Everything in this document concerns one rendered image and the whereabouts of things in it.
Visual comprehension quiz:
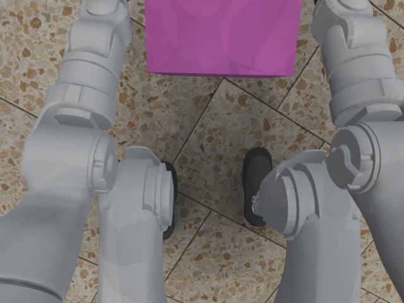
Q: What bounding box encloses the robot right forearm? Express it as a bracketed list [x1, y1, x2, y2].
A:
[310, 0, 404, 128]

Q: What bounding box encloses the right robot shin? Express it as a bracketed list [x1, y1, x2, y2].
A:
[252, 150, 362, 230]

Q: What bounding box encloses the left robot thigh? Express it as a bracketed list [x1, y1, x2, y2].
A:
[97, 158, 174, 303]

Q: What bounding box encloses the robot left forearm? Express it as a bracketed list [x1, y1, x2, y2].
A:
[21, 0, 132, 184]

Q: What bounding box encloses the right robot upper arm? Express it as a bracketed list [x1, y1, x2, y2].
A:
[326, 121, 404, 303]

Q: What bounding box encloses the carton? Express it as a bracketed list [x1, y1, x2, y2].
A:
[145, 0, 302, 78]

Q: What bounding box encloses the left robot upper arm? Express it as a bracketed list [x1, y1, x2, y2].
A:
[0, 122, 118, 303]

